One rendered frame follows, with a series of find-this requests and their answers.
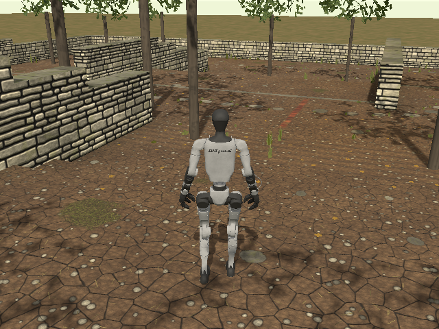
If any robot right upper arm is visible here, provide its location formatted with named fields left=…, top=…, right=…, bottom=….
left=235, top=138, right=252, bottom=177

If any left robot hand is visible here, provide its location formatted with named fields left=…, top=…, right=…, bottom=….
left=179, top=193, right=195, bottom=209

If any robot left foot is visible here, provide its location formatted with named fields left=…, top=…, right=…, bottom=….
left=200, top=265, right=210, bottom=284

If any right robot forearm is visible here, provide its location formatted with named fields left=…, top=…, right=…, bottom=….
left=246, top=167, right=258, bottom=195

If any right robot hand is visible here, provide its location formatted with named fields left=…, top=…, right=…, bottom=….
left=244, top=194, right=260, bottom=210

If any left robot thigh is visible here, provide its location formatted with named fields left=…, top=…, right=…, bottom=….
left=196, top=191, right=211, bottom=239

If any left robot forearm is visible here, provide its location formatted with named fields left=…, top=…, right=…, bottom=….
left=180, top=166, right=194, bottom=195

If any robot left upper arm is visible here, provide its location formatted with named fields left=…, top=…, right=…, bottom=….
left=187, top=138, right=206, bottom=177

